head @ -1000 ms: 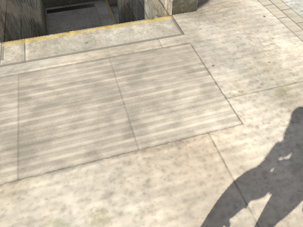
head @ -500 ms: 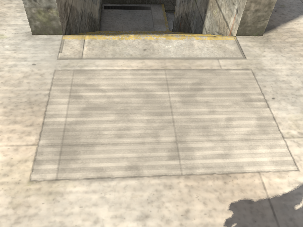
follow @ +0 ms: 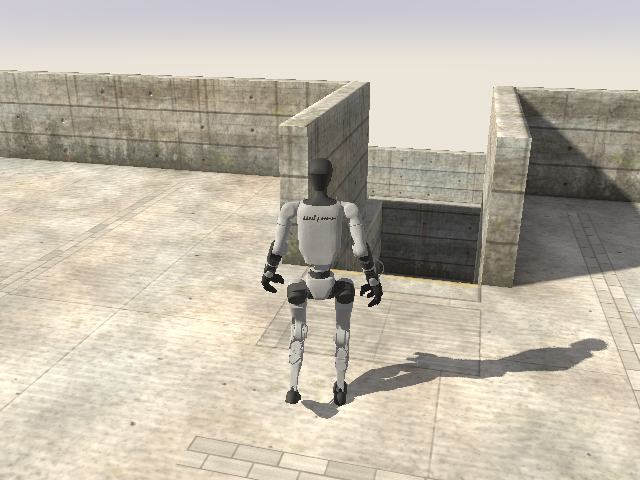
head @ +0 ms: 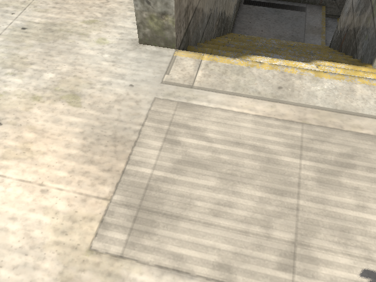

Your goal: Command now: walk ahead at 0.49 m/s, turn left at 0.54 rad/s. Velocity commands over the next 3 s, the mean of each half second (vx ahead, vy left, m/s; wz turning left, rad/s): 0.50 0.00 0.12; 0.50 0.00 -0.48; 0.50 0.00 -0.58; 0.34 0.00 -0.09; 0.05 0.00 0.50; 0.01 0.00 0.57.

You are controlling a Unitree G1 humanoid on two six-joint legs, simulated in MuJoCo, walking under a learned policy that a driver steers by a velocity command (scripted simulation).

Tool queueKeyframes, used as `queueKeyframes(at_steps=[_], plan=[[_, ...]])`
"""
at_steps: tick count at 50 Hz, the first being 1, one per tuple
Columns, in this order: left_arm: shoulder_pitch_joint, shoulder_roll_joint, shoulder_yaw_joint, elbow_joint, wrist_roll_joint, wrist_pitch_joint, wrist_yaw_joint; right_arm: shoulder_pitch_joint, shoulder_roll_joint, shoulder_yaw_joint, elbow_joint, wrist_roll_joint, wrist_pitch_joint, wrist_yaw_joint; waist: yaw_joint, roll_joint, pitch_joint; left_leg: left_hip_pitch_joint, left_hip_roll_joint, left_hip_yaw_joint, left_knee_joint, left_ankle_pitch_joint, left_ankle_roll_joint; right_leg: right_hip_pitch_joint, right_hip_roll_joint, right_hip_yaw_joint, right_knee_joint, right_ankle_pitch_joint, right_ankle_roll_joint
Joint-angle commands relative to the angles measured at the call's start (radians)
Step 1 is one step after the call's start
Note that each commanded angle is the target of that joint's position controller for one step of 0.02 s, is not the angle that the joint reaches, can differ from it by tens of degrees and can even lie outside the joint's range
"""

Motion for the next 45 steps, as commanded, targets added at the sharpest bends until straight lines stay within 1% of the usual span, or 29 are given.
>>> queueKeyframes(at_steps=[1,2,5,8,10,13,14,15,16,17,18,19,20,21,22,23,24,25,26,27,29,31,34,37,40,42,43,44,45], plan=[[0.037,0.083,0.023,-0.017,0.0,-0.015,-0.007,0.033,-0.031,-0.013,-0.081,0.003,0.005,0.004,0.001,-0.107,-0.048,-0.172,0.12,-0.03,-0.008,0.054,0.0,0.158,-0.281,0.27,-0.271,0.019,-0.173],[0.05,0.093,0.027,-0.002,-0.005,-0.02,-0.01,0.017,-0.018,-0.009,-0.093,0.0,0.01,0.003,-0.001,-0.099,-0.03,-0.185,0.125,-0.029,-0.046,0.062,-0.001,0.14,-0.283,0.24,-0.29,0.046,-0.186],[0.086,0.134,0.04,0.029,-0.007,-0.023,-0.014,-0.053,-0.015,-0.001,-0.126,-0.015,0.006,0.003,0.005,-0.071,-0.013,-0.246,0.128,-0.037,-0.195,0.16,-0.01,0.167,-0.294,0.179,-0.319,0.116,-0.213],[0.093,0.154,0.041,0.041,-0.019,-0.009,-0.011,-0.153,-0.016,0.01,-0.153,-0.019,-0.013,0.022,0.028,-0.072,0.001,-0.223,0.124,0.021,-0.402,0.315,-0.011,0.186,-0.26,0.09,-0.313,0.164,-0.186],[0.124,0.171,0.041,0.052,-0.027,0.002,-0.01,-0.23,-0.013,0.017,-0.171,-0.017,-0.021,0.034,0.058,-0.079,0.012,-0.174,0.105,0.073,-0.508,0.36,-0.015,0.184,-0.246,0.055,-0.296,0.148,-0.168],[0.192,0.191,0.041,0.084,-0.041,0.02,-0.012,-0.316,-0.03,0.016,-0.212,-0.008,-0.025,0.045,0.084,-0.099,0.034,-0.159,0.088,0.091,-0.603,0.298,-0.003,0.253,-0.287,0.082,-0.265,0.113,-0.153],[0.204,0.195,0.04,0.092,-0.044,0.028,-0.012,-0.327,-0.041,0.013,-0.223,-0.007,-0.028,0.048,0.078,-0.106,0.039,-0.148,0.077,0.096,-0.633,0.256,0.007,0.278,-0.302,0.099,-0.243,0.123,-0.148],[0.204,0.202,0.041,0.097,-0.047,0.036,-0.011,-0.314,-0.055,0.007,-0.226,-0.008,-0.032,0.05,0.059,-0.116,0.034,-0.11,0.062,0.104,-0.666,0.222,0.018,0.293,-0.313,0.113,-0.211,0.15,-0.14],[0.185,0.212,0.04,0.097,-0.048,0.044,-0.01,-0.25,-0.076,-0.006,-0.211,-0.011,-0.037,0.049,0.009,-0.122,0.005,-0.002,0.033,0.124,-0.717,0.228,0.031,0.285,-0.303,0.107,-0.139,0.241,-0.122],[0.183,0.197,0.033,0.097,-0.045,0.047,-0.008,-0.115,-0.122,-0.032,-0.168,-0.016,-0.039,0.042,-0.058,-0.105,-0.075,0.196,0.001,0.141,-0.746,0.241,0.051,0.247,-0.254,0.071,0.025,0.373,-0.096],[0.173,0.147,0.011,0.077,-0.027,0.042,-0.007,0.071,-0.197,-0.063,-0.13,-0.027,-0.037,0.028,-0.14,-0.048,-0.21,0.482,0.116,0.022,-0.722,0.255,0.099,0.084,-0.195,0.023,0.296,0.269,-0.051],[0.265,0.016,-0.027,0.046,-0.015,0.024,-0.012,0.161,-0.312,-0.086,-0.121,-0.047,-0.028,0.016,-0.105,0.222,-0.347,0.825,0.405,-0.422,-0.797,0.162,0.241,-0.311,-0.036,-0.005,0.694,-0.271,0.021],[0.255,0.085,-0.01,0.067,-0.042,0.007,-0.012,0.191,-0.23,-0.065,-0.116,-0.046,-0.033,0.02,-0.132,0.176,-0.412,0.796,0.443,-0.61,-0.908,0.092,0.269,-0.403,-0.027,0.171,0.868,-0.442,0.015],[0.191,0.146,0.012,0.045,-0.07,0.005,-0.011,0.127,-0.172,-0.045,-0.117,-0.04,-0.038,0.024,-0.112,0.134,-0.265,0.69,0.412,-0.452,-0.916,0.111,0.225,-0.476,-0.074,0.187,0.913,-0.373,0.0],[0.144,0.141,0.013,0.032,-0.065,0.01,-0.006,0.046,-0.126,-0.031,-0.123,-0.032,-0.042,0.027,-0.078,0.098,-0.19,0.568,0.367,-0.315,-0.936,0.156,0.193,-0.462,-0.122,0.162,0.878,-0.284,-0.002],[0.123,0.132,0.018,0.033,-0.048,0.022,0.0,-0.023,-0.084,-0.02,-0.124,-0.03,-0.047,0.032,-0.047,0.077,-0.126,0.458,0.322,-0.213,-0.976,0.191,0.171,-0.426,-0.151,0.159,0.825,-0.213,0.002],[0.141,0.121,0.024,0.039,-0.042,0.039,0.001,-0.064,-0.059,-0.015,-0.121,-0.033,-0.055,0.034,-0.012,0.095,-0.094,0.377,0.289,-0.131,-1.017,0.225,0.152,-0.365,-0.175,0.168,0.785,-0.159,0.006],[0.158,0.098,0.023,0.044,-0.043,0.055,0.0,-0.083,-0.052,-0.017,-0.113,-0.038,-0.064,0.035,0.007,0.09,-0.078,0.327,0.275,-0.081,-1.05,0.258,0.148,-0.32,-0.176,0.166,0.774,-0.124,0.009],[0.164,0.075,0.021,0.044,-0.045,0.067,-0.002,-0.087,-0.056,-0.021,-0.101,-0.042,-0.072,0.033,0.019,0.069,-0.064,0.305,0.271,-0.035,-1.07,0.317,0.151,-0.313,-0.173,0.166,0.765,-0.098,0.013],[0.156,0.064,0.021,0.038,-0.044,0.075,-0.002,-0.084,-0.064,-0.025,-0.089,-0.045,-0.077,0.029,0.026,0.052,-0.046,0.298,0.27,0.01,-1.083,0.369,0.15,-0.327,-0.171,0.173,0.749,-0.069,0.016],[0.119,0.055,0.024,0.02,-0.04,0.083,-0.001,-0.061,-0.075,-0.033,-0.065,-0.05,-0.079,0.017,0.024,0.028,-0.019,0.317,0.268,0.078,-1.093,0.426,0.149,-0.381,-0.165,0.192,0.687,0.001,0.021],[0.068,0.048,0.023,-0.002,-0.035,0.082,-0.008,-0.046,-0.087,-0.037,-0.047,-0.049,-0.075,0.006,0.015,0.024,0.003,0.338,0.262,0.137,-1.103,0.425,0.139,-0.41,-0.156,0.19,0.577,0.09,0.024],[-0.033,0.032,0.014,-0.038,-0.027,0.078,-0.028,-0.031,-0.116,-0.045,-0.031,-0.043,-0.067,-0.006,-0.017,0.015,0.036,0.355,0.259,0.214,-1.115,0.409,0.122,-0.391,-0.147,0.129,0.407,0.198,0.016],[-0.134,0.024,0.006,-0.086,-0.027,0.077,-0.047,0.018,-0.137,-0.053,-0.004,-0.033,-0.053,-0.012,-0.055,-0.001,0.072,0.433,0.286,0.255,-1.098,0.42,0.115,-0.415,-0.143,0.079,0.31,0.185,-0.004],[-0.185,0.032,0.007,-0.13,-0.031,0.077,-0.064,0.038,-0.153,-0.06,0.014,-0.019,-0.032,-0.012,-0.059,0.009,0.081,0.526,0.307,0.288,-1.033,0.522,0.096,-0.417,-0.125,0.028,0.255,0.079,-0.037],[-0.157,0.057,0.021,-0.145,-0.034,0.079,-0.069,0.018,-0.182,-0.066,0.011,-0.013,-0.019,-0.015,-0.023,0.041,0.033,0.548,0.304,0.317,-0.921,0.837,0.076,-0.307,-0.067,-0.035,0.243,-0.019,-0.074],[-0.094,0.081,0.035,-0.139,-0.036,0.082,-0.068,0.005,-0.199,-0.069,0.006,-0.01,-0.011,-0.018,0.018,0.064,-0.015,0.549,0.299,0.328,-0.818,1.007,0.064,-0.211,-0.025,-0.065,0.248,-0.07,-0.096],[0.034,0.124,0.059,-0.112,-0.041,0.083,-0.063,-0.016,-0.21,-0.07,0.001,-0.006,-0.002,-0.019,0.094,0.063,-0.085,0.514,0.274,0.346,-0.641,1.094,0.044,-0.039,0.024,-0.084,0.204,-0.063,-0.126],[0.199,0.195,0.097,-0.069,-0.039,0.087,-0.046,-0.018,-0.203,-0.064,-0.007,-0.006,-0.003,-0.023,0.173,0.026,-0.172,0.362,0.23,0.356,-0.39,0.964,0.002,0.242,0.042,-0.032,0.141,-0.004,-0.167]])
Next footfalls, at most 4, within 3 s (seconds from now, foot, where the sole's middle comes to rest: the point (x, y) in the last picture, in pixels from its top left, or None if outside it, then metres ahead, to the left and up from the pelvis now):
0.36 left None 0.34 0.18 -0.77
0.90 right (220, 240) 0.61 -0.08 -0.77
1.40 left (197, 165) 0.95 -0.01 -0.77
1.86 right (278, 157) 0.98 -0.36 -0.77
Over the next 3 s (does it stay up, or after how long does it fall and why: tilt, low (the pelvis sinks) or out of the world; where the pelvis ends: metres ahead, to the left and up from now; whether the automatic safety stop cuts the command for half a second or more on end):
stays up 1.03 -0.26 0.02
